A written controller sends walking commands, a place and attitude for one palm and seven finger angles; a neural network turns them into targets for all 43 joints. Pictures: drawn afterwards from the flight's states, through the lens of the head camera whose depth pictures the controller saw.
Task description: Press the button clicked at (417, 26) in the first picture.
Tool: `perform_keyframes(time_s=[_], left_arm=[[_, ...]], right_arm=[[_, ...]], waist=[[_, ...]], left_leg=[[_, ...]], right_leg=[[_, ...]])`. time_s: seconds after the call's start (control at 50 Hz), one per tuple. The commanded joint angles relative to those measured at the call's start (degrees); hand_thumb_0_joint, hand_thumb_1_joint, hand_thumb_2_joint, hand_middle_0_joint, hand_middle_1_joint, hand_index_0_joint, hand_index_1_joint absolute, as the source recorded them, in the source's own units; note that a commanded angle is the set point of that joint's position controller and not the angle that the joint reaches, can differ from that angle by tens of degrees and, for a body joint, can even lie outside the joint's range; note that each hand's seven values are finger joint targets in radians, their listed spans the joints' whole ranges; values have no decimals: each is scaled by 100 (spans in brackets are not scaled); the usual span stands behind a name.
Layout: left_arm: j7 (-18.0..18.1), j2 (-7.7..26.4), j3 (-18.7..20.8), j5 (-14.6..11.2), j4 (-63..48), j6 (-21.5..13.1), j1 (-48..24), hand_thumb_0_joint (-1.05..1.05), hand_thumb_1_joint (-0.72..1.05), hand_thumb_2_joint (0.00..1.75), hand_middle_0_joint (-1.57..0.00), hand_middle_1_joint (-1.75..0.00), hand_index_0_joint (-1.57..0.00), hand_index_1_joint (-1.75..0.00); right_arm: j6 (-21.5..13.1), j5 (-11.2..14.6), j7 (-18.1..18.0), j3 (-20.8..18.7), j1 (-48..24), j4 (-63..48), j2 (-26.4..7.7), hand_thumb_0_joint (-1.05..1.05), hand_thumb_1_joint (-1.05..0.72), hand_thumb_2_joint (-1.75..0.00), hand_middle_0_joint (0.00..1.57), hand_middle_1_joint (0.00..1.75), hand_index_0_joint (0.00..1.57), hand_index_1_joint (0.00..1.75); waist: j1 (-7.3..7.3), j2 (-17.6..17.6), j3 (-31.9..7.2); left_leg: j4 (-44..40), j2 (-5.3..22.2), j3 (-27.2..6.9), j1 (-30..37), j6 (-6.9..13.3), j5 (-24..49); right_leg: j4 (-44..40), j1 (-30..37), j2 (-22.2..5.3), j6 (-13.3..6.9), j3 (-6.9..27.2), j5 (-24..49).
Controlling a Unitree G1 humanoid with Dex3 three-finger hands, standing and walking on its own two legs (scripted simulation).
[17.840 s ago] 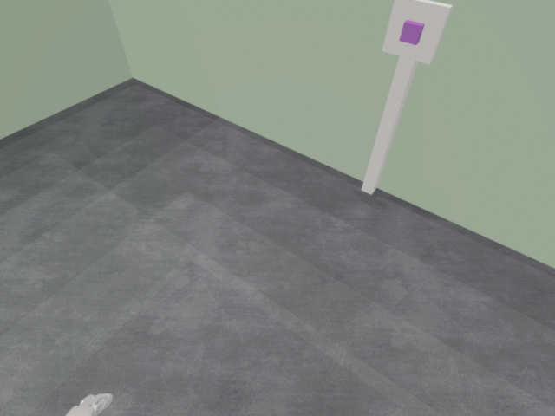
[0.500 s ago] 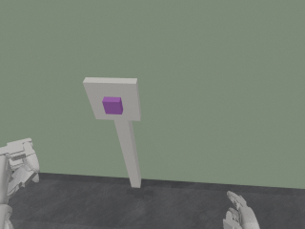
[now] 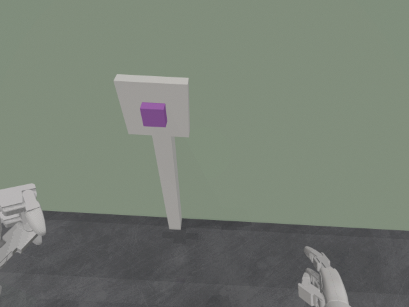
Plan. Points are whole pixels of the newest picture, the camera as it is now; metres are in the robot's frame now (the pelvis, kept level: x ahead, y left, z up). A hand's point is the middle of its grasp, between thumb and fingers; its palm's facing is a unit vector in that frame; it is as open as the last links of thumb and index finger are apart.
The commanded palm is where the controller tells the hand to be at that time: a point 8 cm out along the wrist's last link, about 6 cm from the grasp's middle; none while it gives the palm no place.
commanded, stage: step back with the hand held close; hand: left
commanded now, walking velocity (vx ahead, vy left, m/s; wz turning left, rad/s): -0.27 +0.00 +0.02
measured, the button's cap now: (154, 114) +0.56 +0.17 +0.05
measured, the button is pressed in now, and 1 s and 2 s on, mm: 0 0 0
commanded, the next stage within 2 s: stop stepping back and stand still in 0.70 s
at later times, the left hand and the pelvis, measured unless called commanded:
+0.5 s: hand (26, 275) +0.13 +0.22 +0.16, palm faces +0.29 -0.84 -0.47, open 3.1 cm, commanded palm +0.05 +0.27 +0.19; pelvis -0.07 -0.01 +0.00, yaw +1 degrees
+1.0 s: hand out of the picture +0.00 +0.23 +0.19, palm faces +0.29 -0.86 -0.43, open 3.1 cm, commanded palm -0.05 +0.29 +0.19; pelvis -0.18 +0.01 +0.01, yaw +0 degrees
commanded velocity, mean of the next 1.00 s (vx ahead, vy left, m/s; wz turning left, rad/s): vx -0.23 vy -0.02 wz -0.02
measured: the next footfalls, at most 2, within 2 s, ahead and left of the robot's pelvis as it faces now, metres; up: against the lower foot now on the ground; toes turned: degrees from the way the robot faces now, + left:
right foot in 0.32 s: -0.03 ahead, -0.12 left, +0.00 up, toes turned +5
left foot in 0.72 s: -0.04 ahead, +0.10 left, +0.00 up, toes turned +1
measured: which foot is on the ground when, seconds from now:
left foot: down 0.00-0.56, up 0.58-0.70, down 0.72-1.00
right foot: down 0.00-0.18, up 0.20-0.30, down 0.32-0.74, up 0.76-1.00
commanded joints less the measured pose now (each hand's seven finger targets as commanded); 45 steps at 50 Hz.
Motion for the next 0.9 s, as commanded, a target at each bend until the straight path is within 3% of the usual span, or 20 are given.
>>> perform_keyframes(time_s=[0.0,0.08,0.18,0.28,0.3,0.36,0.42,0.48,0.52,0.56,0.6,0.66,0.68,0.7,0.72,0.74,0.76,0.82,0.84,0.88], left_arm=[[162,923,634,50,-1417,-499,-293,0,90,90,-130,-150,-130,-150],[251,952,648,28,-1478,-587,-295,0,90,90,-130,-150,-130,-150],[219,935,833,133,-1483,-713,-257,0,90,90,-130,-150,-130,-150],[90,921,880,79,-1293,-830,60,0,90,90,-130,-150,-130,-150],[68,897,826,-11,-1302,-842,181,0,90,90,-130,-150,-130,-150],[21,937,708,-101,-1497,-927,-45,0,90,90,-130,-150,-130,-150],[8,1083,776,-163,-1642,-896,121,0,90,90,-130,-150,-130,-150],[21,1297,1034,-245,-1727,-885,429,0,90,90,-130,-150,-130,-150],[74,1417,1100,-259,-1651,-873,354,0,90,90,-130,-150,-130,-150],[194,1363,1004,-220,-1392,-762,154,0,90,90,-130,-150,-130,-150],[189,1160,867,-107,-1059,-616,-22,0,90,90,-130,-150,-130,-150],[117,1001,594,-46,-801,-615,-456,0,90,90,-130,-150,-130,-150],[110,943,504,-61,-842,-679,-553,0,90,90,-130,-150,-130,-150],[106,1006,498,-28,-1025,-746,-725,0,90,90,-130,-150,-130,-150],[113,1094,554,-14,-1109,-796,-760,0,90,90,-130,-150,-130,-150],[111,1067,511,-9,-974,-833,-528,0,90,90,-130,-150,-130,-150],[55,1122,617,-100,-1312,-832,-329,0,90,90,-130,-150,-130,-150],[67,1037,582,-104,-2251,-769,-181,0,90,90,-130,-150,-130,-150],[90,1186,696,-101,-2498,-721,-64,0,90,90,-130,-150,-130,-150],[114,1062,667,-143,-2429,-555,361,0,90,90,-130,-150,-130,-150]], right_arm=[[-395,-38,-75,-308,-391,-860,-812,0,-90,-90,20,30,20,30],[-467,-71,-98,-275,-317,-767,-809,0,-90,-90,20,30,20,30],[-628,-92,-130,-285,-437,-757,-844,0,-90,-90,20,30,20,30],[-769,-160,-39,-344,-392,-631,-823,0,-90,-90,20,30,20,30],[-767,-150,-1,-339,-321,-561,-803,0,-90,-90,20,30,20,30],[-790,-133,37,-304,-380,-375,-772,0,-90,-90,20,30,20,30],[-723,-66,58,-376,-387,-429,-743,0,-90,-90,20,30,20,30],[-611,-42,45,-350,-545,-599,-702,0,-90,-90,20,30,20,30],[-537,-8,23,-353,-575,-606,-643,0,-90,-90,20,30,20,30],[-425,-22,10,-422,-603,-381,-594,0,-90,-90,20,30,20,30],[-317,-92,-19,-346,-639,-367,-458,0,-90,-90,20,30,20,30],[-284,-78,-126,-187,-700,-371,-515,0,-90,-90,20,30,20,30],[-343,-47,-167,-220,-691,-342,-645,0,-90,-90,20,30,20,30],[-410,-54,-157,-308,-600,-380,-810,0,-90,-90,20,30,20,30],[-524,-94,-86,-356,-351,-353,-635,0,-90,-90,20,30,20,30],[-616,-89,-26,-410,-332,-345,-643,0,-90,-90,20,30,20,30],[-719,-215,3,-354,-366,-432,-593,0,-90,-90,20,30,20,30],[-912,-135,136,-409,-168,-397,-692,0,-90,-90,20,30,20,30],[-968,-82,171,-420,-153,-462,-707,0,-90,-90,20,30,20,30],[-1008,-62,197,-326,-294,-540,-633,0,-90,-90,20,30,20,30]], waist=[[-88,-59,-316],[-121,75,-360],[-12,1190,-490],[-13,675,-435],[-23,532,-530],[-34,481,-1100],[-24,220,-1884],[-27,140,-1719],[-89,-307,-1131],[-32,-709,-705],[-95,-833,-325],[-211,-285,298],[-211,393,219],[-122,1120,-142],[-72,1117,-654],[-58,888,-917],[30,1244,-1361],[-5,809,-1643],[23,745,-1775],[-47,1017,-1407]], left_leg=[[-805,512,-873,-1058,95,-1847],[-776,519,-962,-600,13,-1653],[-2302,1467,-1933,-2273,382,-2605],[-1805,1435,-1806,-1752,453,-1344],[-1516,1290,-1688,-1173,364,-553],[-1012,1055,-1277,160,147,1429],[-564,895,-805,1110,4,2118],[-524,712,-713,642,-74,711],[479,152,-435,565,-351,-745],[2400,-17,-613,620,-500,-1096],[2542,118,-656,57,-454,-1021],[-615,214,-599,166,-409,-189],[-1611,455,-683,104,-349,967],[-1674,1337,-1552,8,-32,2421],[-1352,1751,-1690,572,225,3702],[-1191,1963,-1666,1095,346,4228],[-1309,2067,-2028,888,426,3908],[-1215,1830,-1536,1434,493,2968],[-1248,1721,-1421,1556,431,2269],[-1874,1483,-1476,1029,282,34]], right_leg=[[-715,712,-435,-210,1061,-1239],[-805,177,-406,-226,904,-1562],[1317,1944,397,46,320,-301],[855,1651,457,2,547,-596],[371,1343,384,-51,560,-143],[-119,894,242,-21,643,759],[-122,665,128,144,687,1183],[-367,555,-120,-1,947,737],[-1367,-564,-918,-480,1821,-646],[-1957,-1570,-1808,-1064,2312,-1258],[-1668,-1263,-1573,-1025,1817,-89],[-617,-608,-528,-402,857,1202],[18,-111,-101,-180,682,1168],[872,90,273,-20,534,277],[1411,-180,316,-43,658,-1020],[1905,-506,373,-44,651,-1528],[2559,-416,362,22,735,-2026],[2530,-508,305,80,662,-1659],[2233,-433,298,115,507,-1509],[1793,-62,368,125,230,-1621]])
